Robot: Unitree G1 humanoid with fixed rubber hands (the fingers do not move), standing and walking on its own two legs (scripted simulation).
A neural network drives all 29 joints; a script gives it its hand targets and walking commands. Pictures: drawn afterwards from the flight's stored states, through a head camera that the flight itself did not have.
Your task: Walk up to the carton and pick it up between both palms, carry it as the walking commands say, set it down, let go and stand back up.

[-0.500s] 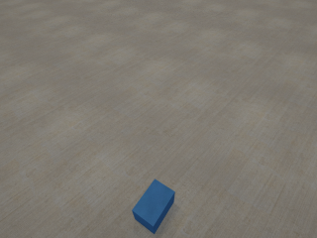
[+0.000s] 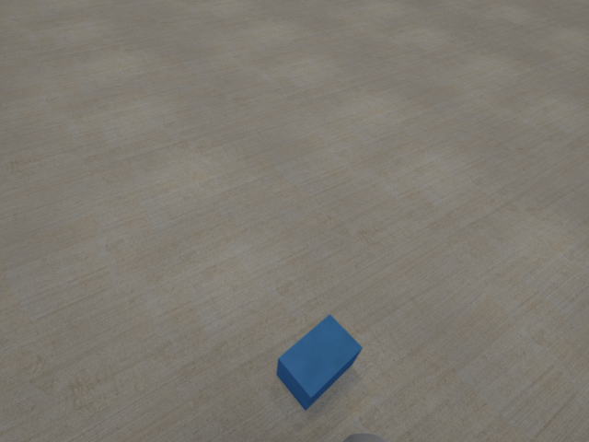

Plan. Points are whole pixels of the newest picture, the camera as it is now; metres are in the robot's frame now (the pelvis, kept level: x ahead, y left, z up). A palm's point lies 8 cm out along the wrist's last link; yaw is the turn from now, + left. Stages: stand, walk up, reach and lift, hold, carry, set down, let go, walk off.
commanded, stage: walk up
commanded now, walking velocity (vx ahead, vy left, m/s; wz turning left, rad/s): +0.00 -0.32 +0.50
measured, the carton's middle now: (317, 361) +0.45 -0.13 -0.69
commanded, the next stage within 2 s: none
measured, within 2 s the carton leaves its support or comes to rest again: neither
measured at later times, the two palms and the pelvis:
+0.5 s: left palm out of the picture +0.09 +0.15 -0.13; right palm out of the picture +0.05 -0.42 -0.10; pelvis +0.03 -0.12 +0.00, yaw +12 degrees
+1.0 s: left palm out of the picture +0.00 -0.02 -0.15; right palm (543, 347) +0.27 -0.43 -0.11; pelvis +0.11 -0.23 +0.01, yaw +24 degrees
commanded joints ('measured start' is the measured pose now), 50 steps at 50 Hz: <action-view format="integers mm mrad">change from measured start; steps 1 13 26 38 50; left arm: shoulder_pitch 49 -28 279 168 190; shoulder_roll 112 99 178 76 22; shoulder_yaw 42 17 18 -14 -3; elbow -21 -129 -104 8 69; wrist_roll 15 18 -6 -4 -28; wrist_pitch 40 66 -4 -27 13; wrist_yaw -32 -82 -64 -23 -47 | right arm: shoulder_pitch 195 253 184 16 -49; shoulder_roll -224 -238 -165 -92 -91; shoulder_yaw -60 -80 -92 -58 -32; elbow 15 -19 -60 -55 -17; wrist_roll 0 -2 -8 25 12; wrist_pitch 0 -6 25 48 -27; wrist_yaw -47 -60 -63 -29 -39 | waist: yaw -3 -10 143 69 44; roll -8 252 -96 -206 224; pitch -78 -65 -90 -28 -74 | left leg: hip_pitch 259 122 -364 -52 124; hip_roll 334 255 -10 -27 211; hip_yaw -451 -413 -149 98 21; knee -246 -319 170 140 -272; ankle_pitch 364 72 -419 -142 601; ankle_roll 38 30 -52 -51 63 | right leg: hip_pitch -241 -222 511 353 119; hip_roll -21 14 -190 -169 -41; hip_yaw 104 89 198 -17 -18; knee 144 88 -860 -683 -82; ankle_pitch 84 258 79 833 151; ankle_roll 22 43 -20 -181 4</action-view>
